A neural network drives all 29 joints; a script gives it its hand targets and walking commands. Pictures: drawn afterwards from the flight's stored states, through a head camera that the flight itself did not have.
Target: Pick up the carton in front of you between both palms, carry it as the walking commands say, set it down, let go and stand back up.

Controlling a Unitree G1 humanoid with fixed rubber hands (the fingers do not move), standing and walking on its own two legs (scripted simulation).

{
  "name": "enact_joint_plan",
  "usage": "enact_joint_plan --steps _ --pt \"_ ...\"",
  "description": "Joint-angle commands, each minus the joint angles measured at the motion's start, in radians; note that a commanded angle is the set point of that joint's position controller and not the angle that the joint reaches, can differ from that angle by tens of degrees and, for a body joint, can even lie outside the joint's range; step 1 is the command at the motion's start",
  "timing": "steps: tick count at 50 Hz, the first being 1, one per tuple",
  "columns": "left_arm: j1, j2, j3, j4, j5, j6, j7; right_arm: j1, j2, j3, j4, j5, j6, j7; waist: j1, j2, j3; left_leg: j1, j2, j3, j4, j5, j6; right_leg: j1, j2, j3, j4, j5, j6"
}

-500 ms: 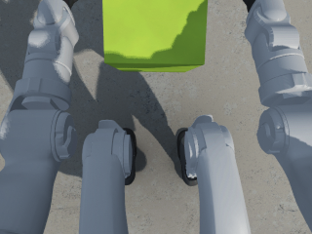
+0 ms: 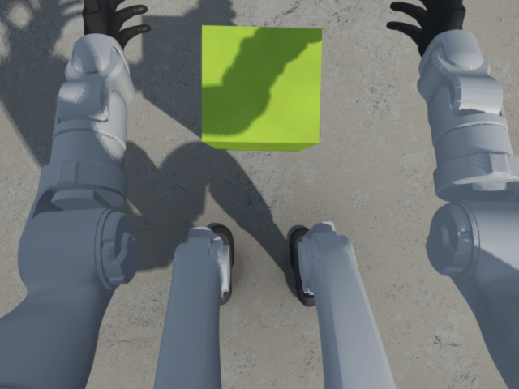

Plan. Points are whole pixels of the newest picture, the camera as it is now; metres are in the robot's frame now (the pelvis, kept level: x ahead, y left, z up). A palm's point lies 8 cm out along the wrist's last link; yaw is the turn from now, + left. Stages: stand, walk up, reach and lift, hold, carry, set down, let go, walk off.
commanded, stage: set down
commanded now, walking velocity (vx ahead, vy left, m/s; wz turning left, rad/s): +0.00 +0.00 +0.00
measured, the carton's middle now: (259, 100) +0.53 -0.01 -0.40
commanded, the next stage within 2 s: let go in 0.28 s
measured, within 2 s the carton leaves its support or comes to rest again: neither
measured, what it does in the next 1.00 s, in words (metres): rises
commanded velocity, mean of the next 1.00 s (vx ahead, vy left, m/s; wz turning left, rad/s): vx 0.00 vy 0.00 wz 0.00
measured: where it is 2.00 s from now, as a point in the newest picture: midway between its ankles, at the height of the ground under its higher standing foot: (263, 278)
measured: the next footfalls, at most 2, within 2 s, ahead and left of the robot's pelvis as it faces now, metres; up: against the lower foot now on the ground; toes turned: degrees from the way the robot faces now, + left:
none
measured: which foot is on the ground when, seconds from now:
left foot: down 0.00-1.00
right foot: down 0.00-1.00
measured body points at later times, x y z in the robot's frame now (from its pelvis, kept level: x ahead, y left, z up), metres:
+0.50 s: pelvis +0.03 +0.00 +0.14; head +0.33 +0.00 +0.47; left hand +0.52 +0.19 +0.01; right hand +0.51 -0.22 +0.02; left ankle +0.10 +0.11 -0.49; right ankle +0.08 -0.12 -0.49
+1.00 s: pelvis +0.09 +0.00 +0.23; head +0.23 +0.00 +0.66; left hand +0.35 +0.22 +0.13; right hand +0.35 -0.24 +0.13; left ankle +0.10 +0.11 -0.49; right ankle +0.08 -0.12 -0.49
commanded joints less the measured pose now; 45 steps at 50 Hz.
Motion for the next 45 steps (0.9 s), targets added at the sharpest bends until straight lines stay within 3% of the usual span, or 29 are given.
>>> enact_joint_plan --steps 1,17,23,30,40,45 --pt "-0.236 0.101 0.019 -0.122 0.013 -0.018 -0.007 -0.231 -0.132 -0.023 -0.117 -0.008 -0.019 0.016 -0.014 0.012 -1.155 0.795 -0.043 0.054 -0.159 0.372 -0.012 0.536 0.028 -0.074 -0.226 0.372 0.024" --pt "-0.072 0.036 0.076 -0.102 0.117 -0.062 -0.049 -0.086 -0.066 -0.087 -0.077 -0.12 -0.069 0.06 -0.009 0.007 -1.045 1.017 -0.023 0.024 -0.507 0.448 -0.023 0.771 0.013 -0.052 -0.568 0.462 0.03" --pt "0.182 0.001 0.06 -0.212 0.183 -0.059 -0.052 0.163 -0.047 -0.07 -0.181 -0.195 -0.07 0.08 -0.008 0.001 -1.092 1.184 -0.023 0.029 -0.619 0.529 -0.02 0.983 0.014 -0.043 -0.675 0.547 0.022" --pt "0.46 -0.026 -0.002 -0.365 0.148 -0.108 -0.071 0.441 -0.004 -0.008 -0.326 -0.168 -0.11 0.096 -0.004 -0.009 -0.949 1.281 -0.011 0.012 -0.742 0.584 -0.014 1.18 -0.001 -0.006 -0.789 0.634 0.01" --pt "0.9 -0.05 -0.054 -0.337 0.108 -0.192 -0.104 0.872 0.044 0.061 -0.326 -0.118 -0.191 0.101 0.008 -0.026 -0.719 1.4 0.001 -0.012 -0.88 0.615 -0.008 1.368 -0.022 0.03 -0.914 0.723 0.014" --pt "1.077 -0.042 -0.088 -0.381 0.091 -0.225 -0.112 1.061 0.052 0.1 -0.366 -0.102 -0.222 0.096 0.008 -0.022 -0.593 1.522 0.006 -0.016 -0.959 0.595 -0.008 1.458 -0.025 0.031 -0.996 0.684 0.014"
